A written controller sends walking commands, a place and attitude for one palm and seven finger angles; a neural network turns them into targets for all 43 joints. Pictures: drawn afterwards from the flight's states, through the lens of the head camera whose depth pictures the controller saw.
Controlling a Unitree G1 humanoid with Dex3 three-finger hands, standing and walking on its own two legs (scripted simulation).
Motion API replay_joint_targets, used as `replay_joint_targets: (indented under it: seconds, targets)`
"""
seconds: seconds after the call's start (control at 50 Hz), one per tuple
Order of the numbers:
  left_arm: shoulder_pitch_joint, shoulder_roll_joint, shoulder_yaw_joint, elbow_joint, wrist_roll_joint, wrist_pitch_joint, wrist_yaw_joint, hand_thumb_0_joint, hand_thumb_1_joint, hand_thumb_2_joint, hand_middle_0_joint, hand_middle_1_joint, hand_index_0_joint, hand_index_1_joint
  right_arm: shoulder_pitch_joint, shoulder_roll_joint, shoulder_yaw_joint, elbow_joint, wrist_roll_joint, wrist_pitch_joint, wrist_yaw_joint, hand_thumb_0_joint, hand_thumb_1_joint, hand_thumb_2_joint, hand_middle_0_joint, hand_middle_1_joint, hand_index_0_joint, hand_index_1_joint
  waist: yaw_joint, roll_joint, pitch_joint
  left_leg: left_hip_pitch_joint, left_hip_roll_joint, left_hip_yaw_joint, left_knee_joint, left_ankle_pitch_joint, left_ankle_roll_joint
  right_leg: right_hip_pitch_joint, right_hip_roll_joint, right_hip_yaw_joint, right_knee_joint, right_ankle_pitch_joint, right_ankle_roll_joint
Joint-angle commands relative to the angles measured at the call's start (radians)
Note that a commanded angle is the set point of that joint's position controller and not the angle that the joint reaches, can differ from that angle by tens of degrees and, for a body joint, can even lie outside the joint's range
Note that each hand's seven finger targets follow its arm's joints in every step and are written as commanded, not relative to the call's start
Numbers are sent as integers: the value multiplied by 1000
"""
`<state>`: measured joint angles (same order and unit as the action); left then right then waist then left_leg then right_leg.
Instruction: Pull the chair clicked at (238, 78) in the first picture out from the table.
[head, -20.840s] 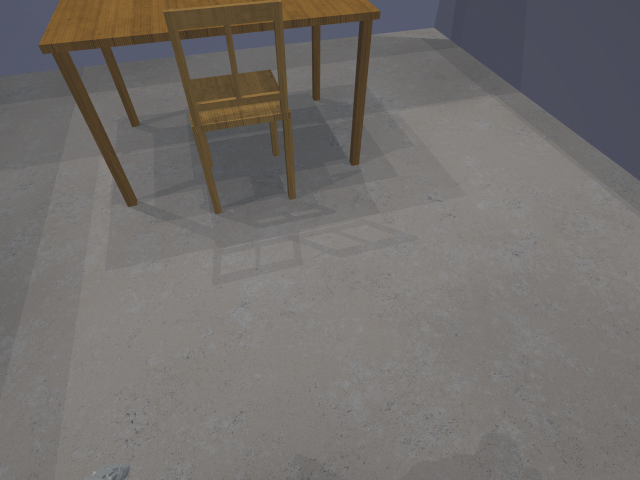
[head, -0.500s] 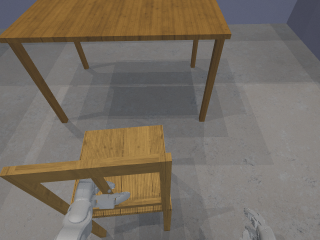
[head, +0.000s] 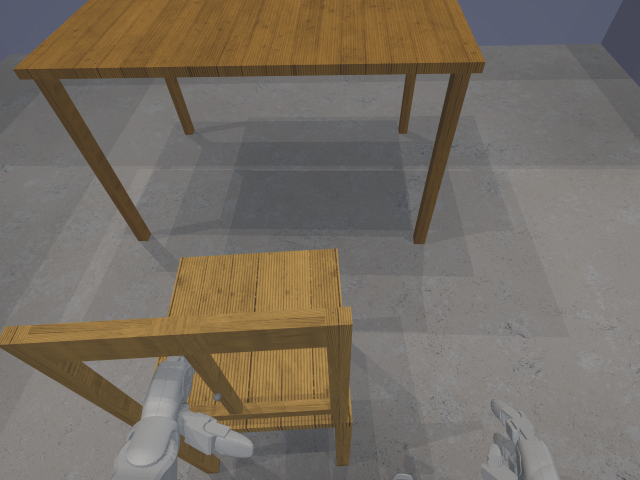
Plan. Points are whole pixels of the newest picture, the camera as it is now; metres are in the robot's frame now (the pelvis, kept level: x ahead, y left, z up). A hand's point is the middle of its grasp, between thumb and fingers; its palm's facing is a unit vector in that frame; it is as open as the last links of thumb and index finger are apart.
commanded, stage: draw the fingers out of the gap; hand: left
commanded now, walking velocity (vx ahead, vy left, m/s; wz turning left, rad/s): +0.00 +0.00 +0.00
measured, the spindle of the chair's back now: (218, 383) +0.26 +0.16 -0.07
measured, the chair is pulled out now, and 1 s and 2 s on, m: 0.62 0.62 0.62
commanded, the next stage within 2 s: draw the hand back to the body in 0.80 s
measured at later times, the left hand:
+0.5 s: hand (197, 465) +0.16 +0.15 -0.03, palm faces +0.07 -0.98 -0.21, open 17.5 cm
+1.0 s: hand out of the picture +0.11 +0.15 -0.02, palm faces +0.10 -0.99 -0.12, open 17.5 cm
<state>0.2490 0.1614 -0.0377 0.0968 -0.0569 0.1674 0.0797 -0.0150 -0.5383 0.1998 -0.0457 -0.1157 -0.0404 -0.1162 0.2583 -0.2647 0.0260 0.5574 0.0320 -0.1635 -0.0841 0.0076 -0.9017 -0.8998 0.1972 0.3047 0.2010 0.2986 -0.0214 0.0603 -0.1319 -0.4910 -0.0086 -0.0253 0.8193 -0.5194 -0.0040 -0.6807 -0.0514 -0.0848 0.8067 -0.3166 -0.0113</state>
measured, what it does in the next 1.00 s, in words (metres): stands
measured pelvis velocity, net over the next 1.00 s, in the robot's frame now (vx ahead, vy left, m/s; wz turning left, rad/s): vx -0.01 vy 0.01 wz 0.01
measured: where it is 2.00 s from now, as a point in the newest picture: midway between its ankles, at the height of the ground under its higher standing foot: outside the picture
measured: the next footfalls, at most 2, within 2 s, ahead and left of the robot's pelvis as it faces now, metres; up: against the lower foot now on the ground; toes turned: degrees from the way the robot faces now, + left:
none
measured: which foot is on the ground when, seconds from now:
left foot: down 0.00-1.00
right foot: down 0.00-1.00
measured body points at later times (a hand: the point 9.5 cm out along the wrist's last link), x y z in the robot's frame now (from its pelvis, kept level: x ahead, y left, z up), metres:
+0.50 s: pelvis +0.00 +0.00 -0.01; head +0.03 -0.01 +0.44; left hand +0.15 +0.20 -0.01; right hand +0.18 -0.23 -0.09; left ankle -0.07 +0.12 -0.70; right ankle +0.05 -0.11 -0.70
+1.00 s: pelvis -0.01 +0.01 -0.03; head +0.02 +0.00 +0.42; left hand +0.10 +0.21 -0.01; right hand +0.18 -0.22 -0.09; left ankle -0.07 +0.12 -0.70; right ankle +0.05 -0.11 -0.70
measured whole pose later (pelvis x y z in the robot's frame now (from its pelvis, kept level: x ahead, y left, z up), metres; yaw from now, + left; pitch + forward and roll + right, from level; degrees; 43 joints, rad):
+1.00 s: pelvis -0.01 +0.01 -0.03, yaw +1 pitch +13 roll -1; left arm 0.87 0.17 -0.09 -0.35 -0.08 0.04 0.04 -0.02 -0.54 0.20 -0.01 0.00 0.00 0.00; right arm 0.27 -0.21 -0.01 0.47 0.05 -0.20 -0.11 0.01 -0.90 -0.90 0.20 0.30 0.20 0.30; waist 0.00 0.05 -0.20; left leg -0.64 -0.01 -0.04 1.02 -0.61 0.01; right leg -0.81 -0.06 -0.10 0.96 -0.38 0.00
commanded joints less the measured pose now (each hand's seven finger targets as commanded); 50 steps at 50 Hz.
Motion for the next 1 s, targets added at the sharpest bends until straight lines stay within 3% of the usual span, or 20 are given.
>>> replay_joint_targets:
  seconds: [0.0, 0.04, 0.1, 0.16, 0.18, 0.28, 0.32, 0.38, 0.5, 0.54, 0.56, 0.64, 0.74, 0.78, 0.82, 0.84, 0.9, 0.92, 0.94, 0.98]
  targets:
    - [-82, 106, 50, -224, 10, -44, 17, 0, -550, 200, 0, 0, 0, 0, -35, -112, -47, -157, 2, -54, -11, 0, -900, -900, 200, 300, 200, 300, -16, -79, -174, -131, 1, 15, -112, 334, 4, 340, -11, 26, -75, 227, 4]
    - [45, 111, 70, -226, 8, -39, 14, 0, -550, 200, 0, 0, 0, 0, -44, -108, -53, -173, 3, -53, -7, 0, -900, -900, 200, 300, 200, 300, 8, -77, -196, -143, 0, 18, -111, 354, 0, 364, -11, 26, -68, 256, -3]
    - [116, 85, 27, -309, 15, -38, 18, 0, -550, 200, 0, 0, 0, 0, -51, -98, -50, -192, 6, -52, -3, 0, -900, -900, 200, 300, 200, 300, 0, -60, -177, -149, 0, 17, -103, 348, -1, 345, -13, 23, -59, 248, -3]
    - [186, 103, 48, -355, 17, -35, 28, 0, -550, 200, 0, 0, 0, 0, -53, -93, -55, -199, 5, -51, -8, 0, -900, -900, 200, 300, 200, 300, 0, -76, -164, -168, -1, 15, -92, 328, 0, 333, -11, 25, -58, 228, -2]
    - [186, 102, 41, -378, 19, -39, 31, 0, -550, 200, 0, 0, 0, 0, -49, -93, -53, -202, 4, -51, -10, 0, -900, -900, 200, 300, 200, 300, -8, -97, -166, -175, -3, 13, -86, 317, 3, 329, -9, 25, -55, 219, -1]
    - [252, 107, 37, -436, 23, -57, 29, 0, -550, 200, 0, 0, 0, 0, -48, -86, -54, -204, 5, -61, -22, 0, -900, -900, 200, 300, 200, 300, -16, -78, -144, -189, -7, 8, -61, 278, 7, 282, -7, 28, -51, 156, 1]
    - [258, 98, 12, -472, 25, -69, 22, 0, -550, 200, 0, 0, 0, 0, -46, -84, -52, -207, 4, -71, -24, 0, -900, -900, 200, 300, 200, 300, -21, -39, -147, -174, -9, 5, -50, 284, 7, 259, -8, 23, -44, 144, 2]
    - [332, 90, 7, -481, 21, -76, 10, 0, -550, 200, 0, 0, 0, 0, -51, -81, -58, -206, 6, -81, -26, 0, -900, -900, 200, 300, 200, 300, -16, -41, -157, -172, -8, 1, -38, 303, 3, 254, -8, 17, -31, 167, -1]
    - [397, 103, 18, -486, 27, -66, 4, 0, -550, 200, 0, 0, 0, 0, -66, -75, -57, -221, 6, -76, -32, 0, -900, -900, 200, 300, 200, 300, -6, -76, -126, -216, -11, -8, -35, 248, 5, 230, -4, 13, -29, 85, -1]
    - [442, 118, 35, -503, 32, -64, 3, 0, -550, 200, 0, 0, 0, 0, -76, -70, -62, -228, 9, -73, -32, 0, -900, -900, 200, 300, 200, 300, 6, -44, -127, -216, -12, -6, -33, 258, 3, 231, -3, 16, -27, 95, -9]
    - [449, 98, 9, -519, 32, -63, 2, 0, -550, 200, 0, 0, 0, 0, -72, -68, -57, -235, 7, -72, -31, 0, -900, -900, 200, 300, 200, 300, 0, -41, -127, -213, -13, -5, -30, 264, 3, 229, -5, 15, -22, 99, -6]
    - [487, 116, 38, -521, 27, -64, -6, 0, -550, 200, 0, 0, 0, 0, -78, -64, -64, -240, 9, -67, -37, 0, -900, -900, 200, 300, 200, 300, 3, -79, -111, -244, -12, -8, -20, 237, 6, 218, 0, 18, -26, 70, -8]
    - [567, 113, 27, -568, 28, -86, -20, 0, -550, 200, 0, 0, 0, 0, -79, -57, -72, -249, 14, -75, -37, 0, -900, -900, 200, 300, 200, 300, 9, -37, -122, -237, -12, -12, -8, 250, 2, 197, 2, 14, -12, 71, -12]
    - [608, 79, -18, -592, 31, -95, -24, 0, -550, 200, 0, 0, 0, 0, -78, -53, -69, -256, 15, -79, -34, 0, -900, -900, 200, 300, 200, 300, 4, -15, -118, -232, -13, -11, -5, 256, -2, 180, 1, 5, 0, 70, -12]
    - [648, 84, -9, -596, 36, -102, -22, 0, -550, 200, 0, 0, 0, 0, -76, -53, -76, -257, 15, -79, -35, 0, -900, -900, 200, 300, 200, 300, 9, -56, -120, -241, -11, -15, -1, 257, -3, 173, 5, -3, 8, 67, -12]
    - [669, 89, -9, -606, 42, -102, -21, 0, -550, 200, 0, 0, 0, 0, -83, -52, -79, -263, 15, -79, -35, 0, -900, -900, 200, 300, 200, 300, 14, -33, -113, -244, -12, -16, 1, 267, -4, 165, 7, 0, 10, 76, -17]
    - [697, 84, -21, -622, 52, -108, -15, 0, -550, 200, 0, 0, 0, 0, -79, -48, -78, -268, 15, -76, -34, 0, -900, -900, 200, 300, 200, 300, 9, -47, -109, -258, -14, -15, 10, 247, -5, 143, 9, -6, 23, 49, -14]
    - [606, 31, -17, -725, -52, -217, -37, 0, -550, 200, 0, 0, 0, 0, -67, -46, -78, -262, 18, -97, -34, 0, -900, -900, 200, 300, 200, 300, -9, -99, -72, -283, -19, -18, 39, 237, -11, 99, 14, -23, 30, 54, -10]
    - [605, 90, 25, -708, -49, -267, -45, 0, -550, 200, 0, 0, 0, 0, -65, -47, -84, -240, 16, -108, -35, 0, -900, -900, 200, 300, 200, 300, 0, -89, -95, -294, -17, -17, 48, 232, -10, 108, 16, -8, 39, 51, -14]
    - [635, 109, 69, -713, -74, -337, -65, 0, -550, 200, 0, 0, 0, 0, -58, -43, -86, -228, 22, -122, -30, 0, -900, -900, 200, 300, 200, 300, 15, -26, -121, -272, -21, -16, 46, 255, -24, 115, 13, -10, 54, 48, -17]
